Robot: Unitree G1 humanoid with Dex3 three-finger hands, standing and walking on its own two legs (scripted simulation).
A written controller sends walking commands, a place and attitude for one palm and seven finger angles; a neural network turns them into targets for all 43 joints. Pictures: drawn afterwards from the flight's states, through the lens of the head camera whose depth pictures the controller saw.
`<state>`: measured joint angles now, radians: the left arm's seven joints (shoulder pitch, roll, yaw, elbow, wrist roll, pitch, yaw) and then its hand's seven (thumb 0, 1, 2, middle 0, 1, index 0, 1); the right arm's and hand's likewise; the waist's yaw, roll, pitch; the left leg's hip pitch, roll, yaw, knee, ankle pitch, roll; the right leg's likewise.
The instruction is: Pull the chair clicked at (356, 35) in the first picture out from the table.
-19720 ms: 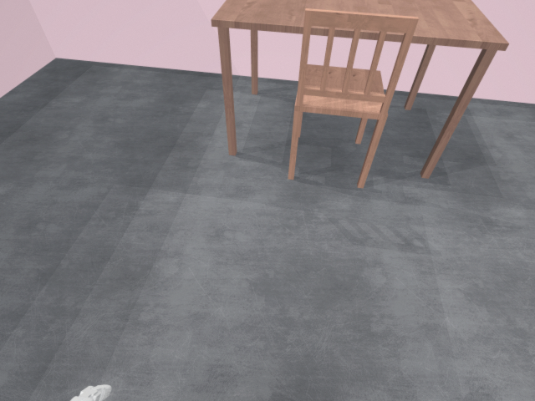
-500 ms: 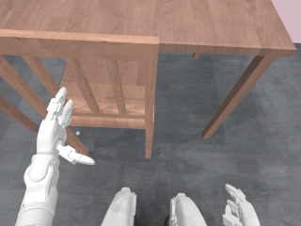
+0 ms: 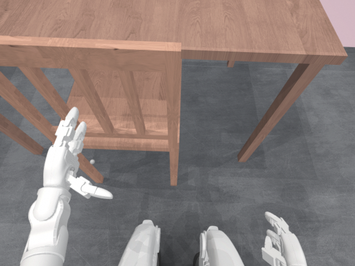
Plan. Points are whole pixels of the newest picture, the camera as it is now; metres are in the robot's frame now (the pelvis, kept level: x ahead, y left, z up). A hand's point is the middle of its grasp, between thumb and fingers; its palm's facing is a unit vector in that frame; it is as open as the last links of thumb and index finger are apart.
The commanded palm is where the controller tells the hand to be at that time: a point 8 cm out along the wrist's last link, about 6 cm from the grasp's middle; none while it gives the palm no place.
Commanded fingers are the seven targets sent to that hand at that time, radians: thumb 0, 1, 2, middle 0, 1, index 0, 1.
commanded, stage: aim the fingers beside a spindle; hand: left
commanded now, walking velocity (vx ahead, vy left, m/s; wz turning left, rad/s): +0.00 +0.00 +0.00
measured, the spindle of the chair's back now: (96, 104) +0.47 +0.23 +0.02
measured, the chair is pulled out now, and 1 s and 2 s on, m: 0.00 0.00 0.00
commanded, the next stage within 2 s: push the fingers through the gap in 1.50 s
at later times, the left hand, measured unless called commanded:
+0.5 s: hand (83, 161) +0.32 +0.21 +0.03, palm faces +0.05 -1.00 -0.06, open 17.0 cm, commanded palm +0.29 +0.25 +0.03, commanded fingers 0.00 -0.50 0.30 -0.06 -0.08 -0.06 -0.08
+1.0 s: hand (90, 168) +0.31 +0.20 +0.03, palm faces +0.01 -1.00 -0.03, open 17.0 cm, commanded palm +0.29 +0.25 +0.04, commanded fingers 0.00 -0.50 0.30 -0.06 -0.08 -0.06 -0.08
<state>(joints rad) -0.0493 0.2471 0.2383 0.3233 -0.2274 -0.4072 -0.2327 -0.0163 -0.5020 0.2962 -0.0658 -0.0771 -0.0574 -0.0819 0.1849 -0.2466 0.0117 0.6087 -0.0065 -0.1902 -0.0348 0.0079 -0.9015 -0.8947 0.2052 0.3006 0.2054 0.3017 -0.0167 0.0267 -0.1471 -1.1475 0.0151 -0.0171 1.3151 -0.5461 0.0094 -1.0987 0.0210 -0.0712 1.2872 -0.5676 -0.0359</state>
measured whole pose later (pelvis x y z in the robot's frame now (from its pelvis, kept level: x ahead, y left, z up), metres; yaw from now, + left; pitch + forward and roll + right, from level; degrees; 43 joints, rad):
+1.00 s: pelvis +0.00 +0.00 +0.00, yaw +0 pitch +21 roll -2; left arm -0.01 0.23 0.21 0.28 -0.24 -0.42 -0.25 -0.02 -0.50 0.30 -0.06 -0.08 -0.06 -0.08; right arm 0.20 -0.25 0.01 0.62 -0.01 -0.21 -0.04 0.01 -0.90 -0.89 0.21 0.30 0.21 0.30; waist -0.01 0.03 -0.15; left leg -1.14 0.01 -0.02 1.31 -0.54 0.01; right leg -1.09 0.02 -0.07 1.28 -0.56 -0.03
